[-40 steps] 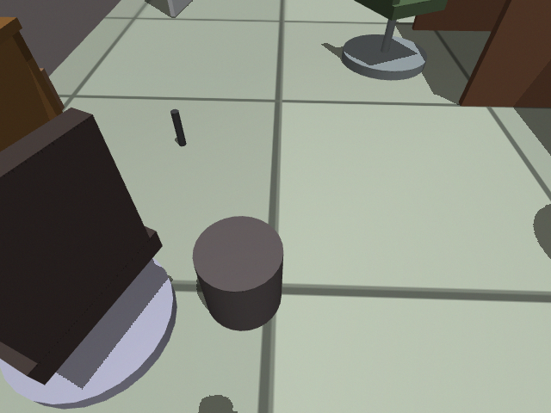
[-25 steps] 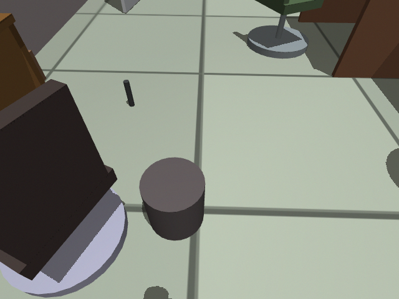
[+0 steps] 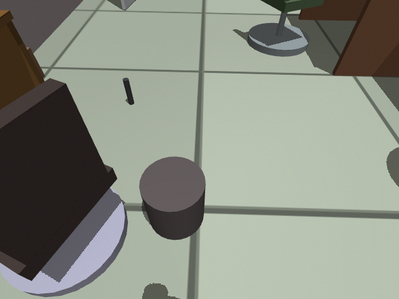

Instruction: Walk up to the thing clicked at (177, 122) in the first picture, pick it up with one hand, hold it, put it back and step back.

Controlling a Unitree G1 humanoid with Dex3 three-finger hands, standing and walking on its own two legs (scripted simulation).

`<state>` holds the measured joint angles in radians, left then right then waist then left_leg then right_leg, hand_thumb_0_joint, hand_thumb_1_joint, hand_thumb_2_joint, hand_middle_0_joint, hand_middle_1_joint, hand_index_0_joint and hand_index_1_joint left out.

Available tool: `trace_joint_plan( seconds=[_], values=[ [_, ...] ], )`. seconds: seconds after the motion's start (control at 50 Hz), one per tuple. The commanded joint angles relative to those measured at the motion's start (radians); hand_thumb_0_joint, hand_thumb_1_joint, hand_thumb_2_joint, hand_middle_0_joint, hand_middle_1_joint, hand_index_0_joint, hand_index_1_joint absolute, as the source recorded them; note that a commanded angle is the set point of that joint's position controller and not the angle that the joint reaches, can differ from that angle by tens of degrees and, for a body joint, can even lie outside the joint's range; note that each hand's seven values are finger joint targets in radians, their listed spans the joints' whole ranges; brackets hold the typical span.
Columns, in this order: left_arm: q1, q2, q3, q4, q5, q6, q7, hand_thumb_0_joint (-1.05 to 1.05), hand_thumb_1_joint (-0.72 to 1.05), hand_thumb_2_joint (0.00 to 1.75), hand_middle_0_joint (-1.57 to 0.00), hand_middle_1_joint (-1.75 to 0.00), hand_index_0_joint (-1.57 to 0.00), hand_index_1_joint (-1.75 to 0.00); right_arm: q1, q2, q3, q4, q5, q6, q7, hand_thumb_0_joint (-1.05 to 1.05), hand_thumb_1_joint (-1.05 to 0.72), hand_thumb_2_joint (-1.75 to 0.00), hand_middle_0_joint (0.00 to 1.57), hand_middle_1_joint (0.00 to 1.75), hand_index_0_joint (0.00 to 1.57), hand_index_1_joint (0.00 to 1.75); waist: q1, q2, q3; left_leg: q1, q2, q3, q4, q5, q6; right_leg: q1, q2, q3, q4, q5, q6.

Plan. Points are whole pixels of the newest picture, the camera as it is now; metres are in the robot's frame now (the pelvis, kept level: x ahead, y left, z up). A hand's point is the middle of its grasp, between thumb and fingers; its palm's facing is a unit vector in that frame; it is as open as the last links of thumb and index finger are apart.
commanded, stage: stand
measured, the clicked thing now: (128, 91) +1.66 +0.57 -0.67
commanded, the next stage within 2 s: walk up in 0.32 s
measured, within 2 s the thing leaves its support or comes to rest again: neither
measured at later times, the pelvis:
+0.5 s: pelvis -0.01 +0.03 -0.01, yaw -12 degrees
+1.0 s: pelvis -0.03 +0.08 -0.02, yaw -32 degrees
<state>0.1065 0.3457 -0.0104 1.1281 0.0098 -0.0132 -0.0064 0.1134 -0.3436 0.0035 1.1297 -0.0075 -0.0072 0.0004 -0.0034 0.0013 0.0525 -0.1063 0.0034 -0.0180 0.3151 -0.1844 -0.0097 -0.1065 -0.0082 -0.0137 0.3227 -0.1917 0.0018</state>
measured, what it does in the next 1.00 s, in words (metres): lifts its right foot, turning right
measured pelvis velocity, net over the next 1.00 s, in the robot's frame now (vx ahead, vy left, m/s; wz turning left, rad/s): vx -0.03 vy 0.08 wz -0.55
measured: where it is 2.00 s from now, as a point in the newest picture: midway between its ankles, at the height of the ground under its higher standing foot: outside the picture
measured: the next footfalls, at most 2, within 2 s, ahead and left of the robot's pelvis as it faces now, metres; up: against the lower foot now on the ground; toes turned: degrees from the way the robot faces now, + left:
right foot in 1.04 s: -0.06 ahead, -0.07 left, +0.00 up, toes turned -33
left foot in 1.44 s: +0.12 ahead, +0.07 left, +0.00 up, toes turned -42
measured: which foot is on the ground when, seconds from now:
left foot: down 0.00-1.00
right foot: down 0.00-0.58, up 0.60-1.00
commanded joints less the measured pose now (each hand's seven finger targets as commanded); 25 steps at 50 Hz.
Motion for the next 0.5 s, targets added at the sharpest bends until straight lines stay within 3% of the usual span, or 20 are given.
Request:
trace_joint_plan(
  seconds=[0.0,0.1,0.28,0.3,0.32,0.34,0.36,0.38,0.4,0.44,0.46,0.48],
  values=[
    [-0.024,0.206,0.043,-0.062,-0.001,-0.023,0.017,0.00,0.90,0.90,-0.20,-0.30,-0.20,-0.30,-0.042,-0.217,-0.042,-0.059,0.000,-0.027,-0.011,0.00,-0.90,-0.90,0.20,0.30,0.20,0.30,0.008,0.001,-0.106,0.034,0.126,-0.076,-0.028,0.198,0.034,0.025,-0.130,0.090,-0.046,0.191,-0.028],
    [-0.034,0.212,0.045,-0.065,-0.003,-0.022,0.019,0.00,0.90,0.90,-0.20,-0.30,-0.20,-0.30,-0.039,-0.211,-0.041,-0.059,0.001,-0.027,-0.012,0.00,-0.90,-0.90,0.20,0.30,0.20,0.30,0.003,-0.003,-0.105,0.032,0.127,-0.077,-0.028,0.232,0.030,0.038,-0.129,0.084,-0.036,0.226,-0.030],
    [-0.030,0.212,0.047,-0.063,-0.003,-0.019,0.019,0.00,0.90,0.90,-0.20,-0.30,-0.20,-0.30,-0.039,-0.209,-0.038,-0.058,0.002,-0.026,-0.013,0.00,-0.90,-0.90,0.20,0.30,0.20,0.30,0.004,0.001,-0.067,0.008,0.123,-0.079,-0.045,0.184,0.028,0.028,-0.126,0.087,-0.054,0.169,-0.026],
    [0.037,0.282,0.075,-0.146,0.014,-0.001,0.019,0.00,0.90,0.90,-0.20,-0.30,-0.20,-0.30,-0.104,-0.325,-0.117,-0.145,-0.009,-0.016,-0.004,0.00,-0.90,-0.90,0.20,0.30,0.20,0.30,-0.005,0.006,-0.030,0.061,0.062,0.053,0.159,0.092,0.025,-0.134,-0.122,0.238,0.028,0.344,-0.068],
    [0.066,0.289,0.082,-0.157,0.017,-0.002,0.022,0.00,0.90,0.90,-0.20,-0.30,-0.20,-0.30,-0.108,-0.282,-0.112,-0.177,-0.008,-0.007,-0.001,0.00,-0.90,-0.90,0.20,0.30,0.20,0.30,0.005,-0.032,-0.033,0.007,0.038,0.038,0.225,0.034,0.030,-0.143,-0.155,0.296,0.044,0.389,-0.099],
    [0.086,0.305,0.092,-0.167,0.021,-0.002,0.027,0.00,0.90,0.90,-0.20,-0.30,-0.20,-0.30,-0.121,-0.258,-0.110,-0.198,-0.006,-0.001,0.003,0.00,-0.90,-0.90,0.20,0.30,0.20,0.30,0.019,-0.074,-0.021,-0.067,-0.003,0.038,0.266,-0.069,0.022,-0.117,-0.180,0.365,0.030,0.365,-0.136],
    [0.096,0.332,0.106,-0.188,0.026,-0.007,0.029,0.00,0.90,0.90,-0.20,-0.30,-0.20,-0.30,-0.123,-0.236,-0.105,-0.220,-0.005,0.001,0.007,0.00,-0.90,-0.90,0.20,0.30,0.20,0.30,0.030,-0.166,-0.033,-0.204,-0.038,0.023,0.340,-0.229,0.013,-0.018,-0.234,0.464,0.012,0.436,-0.189],
    [0.119,0.349,0.121,-0.210,0.033,-0.010,0.033,0.00,0.90,0.90,-0.20,-0.30,-0.20,-0.30,-0.122,-0.225,-0.108,-0.237,-0.007,0.007,0.010,0.00,-0.90,-0.90,0.20,0.30,0.20,0.30,0.045,-0.234,-0.044,-0.315,-0.071,-0.024,0.470,-0.402,0.009,0.038,-0.297,0.576,-0.006,0.471,-0.261],
    [0.121,0.346,0.125,-0.243,0.039,-0.013,0.035,0.00,0.90,0.90,-0.20,-0.30,-0.20,-0.30,-0.103,-0.228,-0.113,-0.250,-0.009,0.012,0.013,0.00,-0.90,-0.90,0.20,0.30,0.20,0.30,0.036,-0.223,-0.058,-0.309,-0.037,-0.092,0.521,-0.411,0.013,0.015,-0.316,0.597,0.011,0.455,-0.285],
    [0.081,0.309,0.117,-0.295,0.042,-0.015,0.037,0.00,0.90,0.90,-0.20,-0.30,-0.20,-0.30,-0.074,-0.239,-0.125,-0.264,-0.002,0.012,0.016,0.00,-0.90,-0.90,0.20,0.30,0.20,0.30,0.004,-0.234,-0.099,-0.300,-0.009,-0.116,0.516,-0.368,0.023,0.013,-0.255,0.534,0.060,0.488,-0.262],
    [0.075,0.282,0.114,-0.318,0.040,-0.012,0.037,0.00,0.90,0.90,-0.20,-0.30,-0.20,-0.30,-0.060,-0.242,-0.133,-0.270,-0.004,0.011,0.016,0.00,-0.90,-0.90,0.20,0.30,0.20,0.30,-0.004,-0.213,-0.120,-0.271,-0.006,-0.106,0.490,-0.330,0.027,-0.006,-0.205,0.491,0.090,0.466,-0.223],
    [0.066,0.290,0.111,-0.310,0.026,-0.008,0.037,0.00,0.90,0.90,-0.20,-0.30,-0.20,-0.30,-0.030,-0.213,-0.137,-0.296,0.017,0.010,0.013,0.00,-0.90,-0.90,0.20,0.30,0.20,0.30,-0.007,-0.191,-0.123,-0.215,-0.033,-0.092,0.419,-0.317,0.026,-0.054,-0.155,0.440,0.108,0.439,-0.210]
  ],
)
